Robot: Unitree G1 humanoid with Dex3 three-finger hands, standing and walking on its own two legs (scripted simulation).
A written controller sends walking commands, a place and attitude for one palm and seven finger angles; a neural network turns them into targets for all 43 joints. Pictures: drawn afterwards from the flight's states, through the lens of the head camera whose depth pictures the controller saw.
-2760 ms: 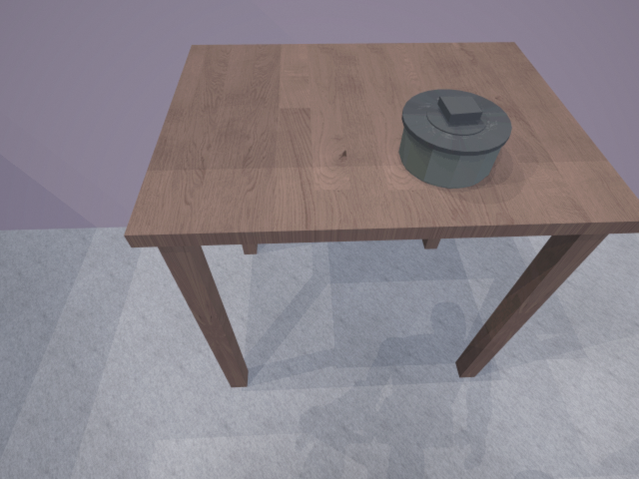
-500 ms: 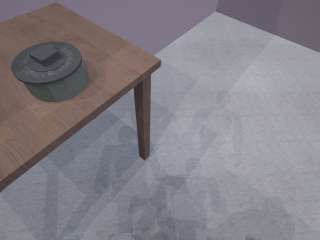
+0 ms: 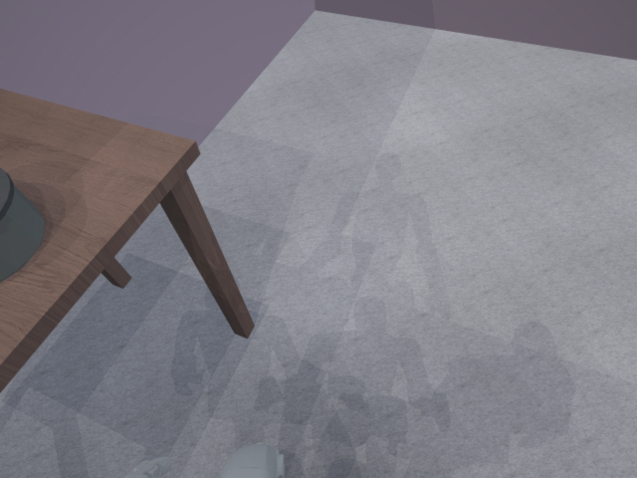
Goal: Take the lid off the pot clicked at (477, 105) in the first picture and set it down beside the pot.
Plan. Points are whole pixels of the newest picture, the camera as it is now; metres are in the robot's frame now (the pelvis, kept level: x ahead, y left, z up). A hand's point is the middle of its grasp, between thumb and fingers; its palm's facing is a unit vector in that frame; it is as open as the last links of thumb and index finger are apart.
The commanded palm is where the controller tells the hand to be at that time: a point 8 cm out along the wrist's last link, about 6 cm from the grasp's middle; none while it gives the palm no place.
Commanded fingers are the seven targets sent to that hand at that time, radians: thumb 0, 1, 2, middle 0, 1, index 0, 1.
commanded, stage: walk to a spot facing it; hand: left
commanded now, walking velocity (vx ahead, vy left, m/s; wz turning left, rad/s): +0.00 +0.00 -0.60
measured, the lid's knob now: out of the picture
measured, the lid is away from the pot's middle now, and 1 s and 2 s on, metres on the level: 0.00 0.00 0.00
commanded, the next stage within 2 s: turn to face it in 1.66 s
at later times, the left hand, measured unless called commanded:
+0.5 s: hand (189, 449) +0.17 +0.21 -0.16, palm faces -0.27 -0.94 -0.21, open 7.4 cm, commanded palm none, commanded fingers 0.00 0.90 0.90 -0.20 -0.30 -0.20 -0.30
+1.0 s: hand (245, 445) +0.18 +0.13 -0.16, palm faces -0.52 -0.83 -0.19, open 7.4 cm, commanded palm none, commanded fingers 0.00 0.90 0.90 -0.20 -0.30 -0.20 -0.30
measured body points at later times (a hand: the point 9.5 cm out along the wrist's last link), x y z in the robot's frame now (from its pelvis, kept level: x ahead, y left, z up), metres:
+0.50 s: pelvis +0.01 +0.03 +0.01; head +0.07 +0.04 +0.46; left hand +0.18 +0.26 -0.14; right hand +0.02 -0.22 -0.12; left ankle +0.05 +0.13 -0.73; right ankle -0.06 -0.10 -0.66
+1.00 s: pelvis +0.06 -0.02 +0.01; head +0.09 -0.04 +0.46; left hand +0.20 +0.17 -0.14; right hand +0.00 -0.30 -0.12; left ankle +0.19 +0.06 -0.69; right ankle -0.06 -0.09 -0.73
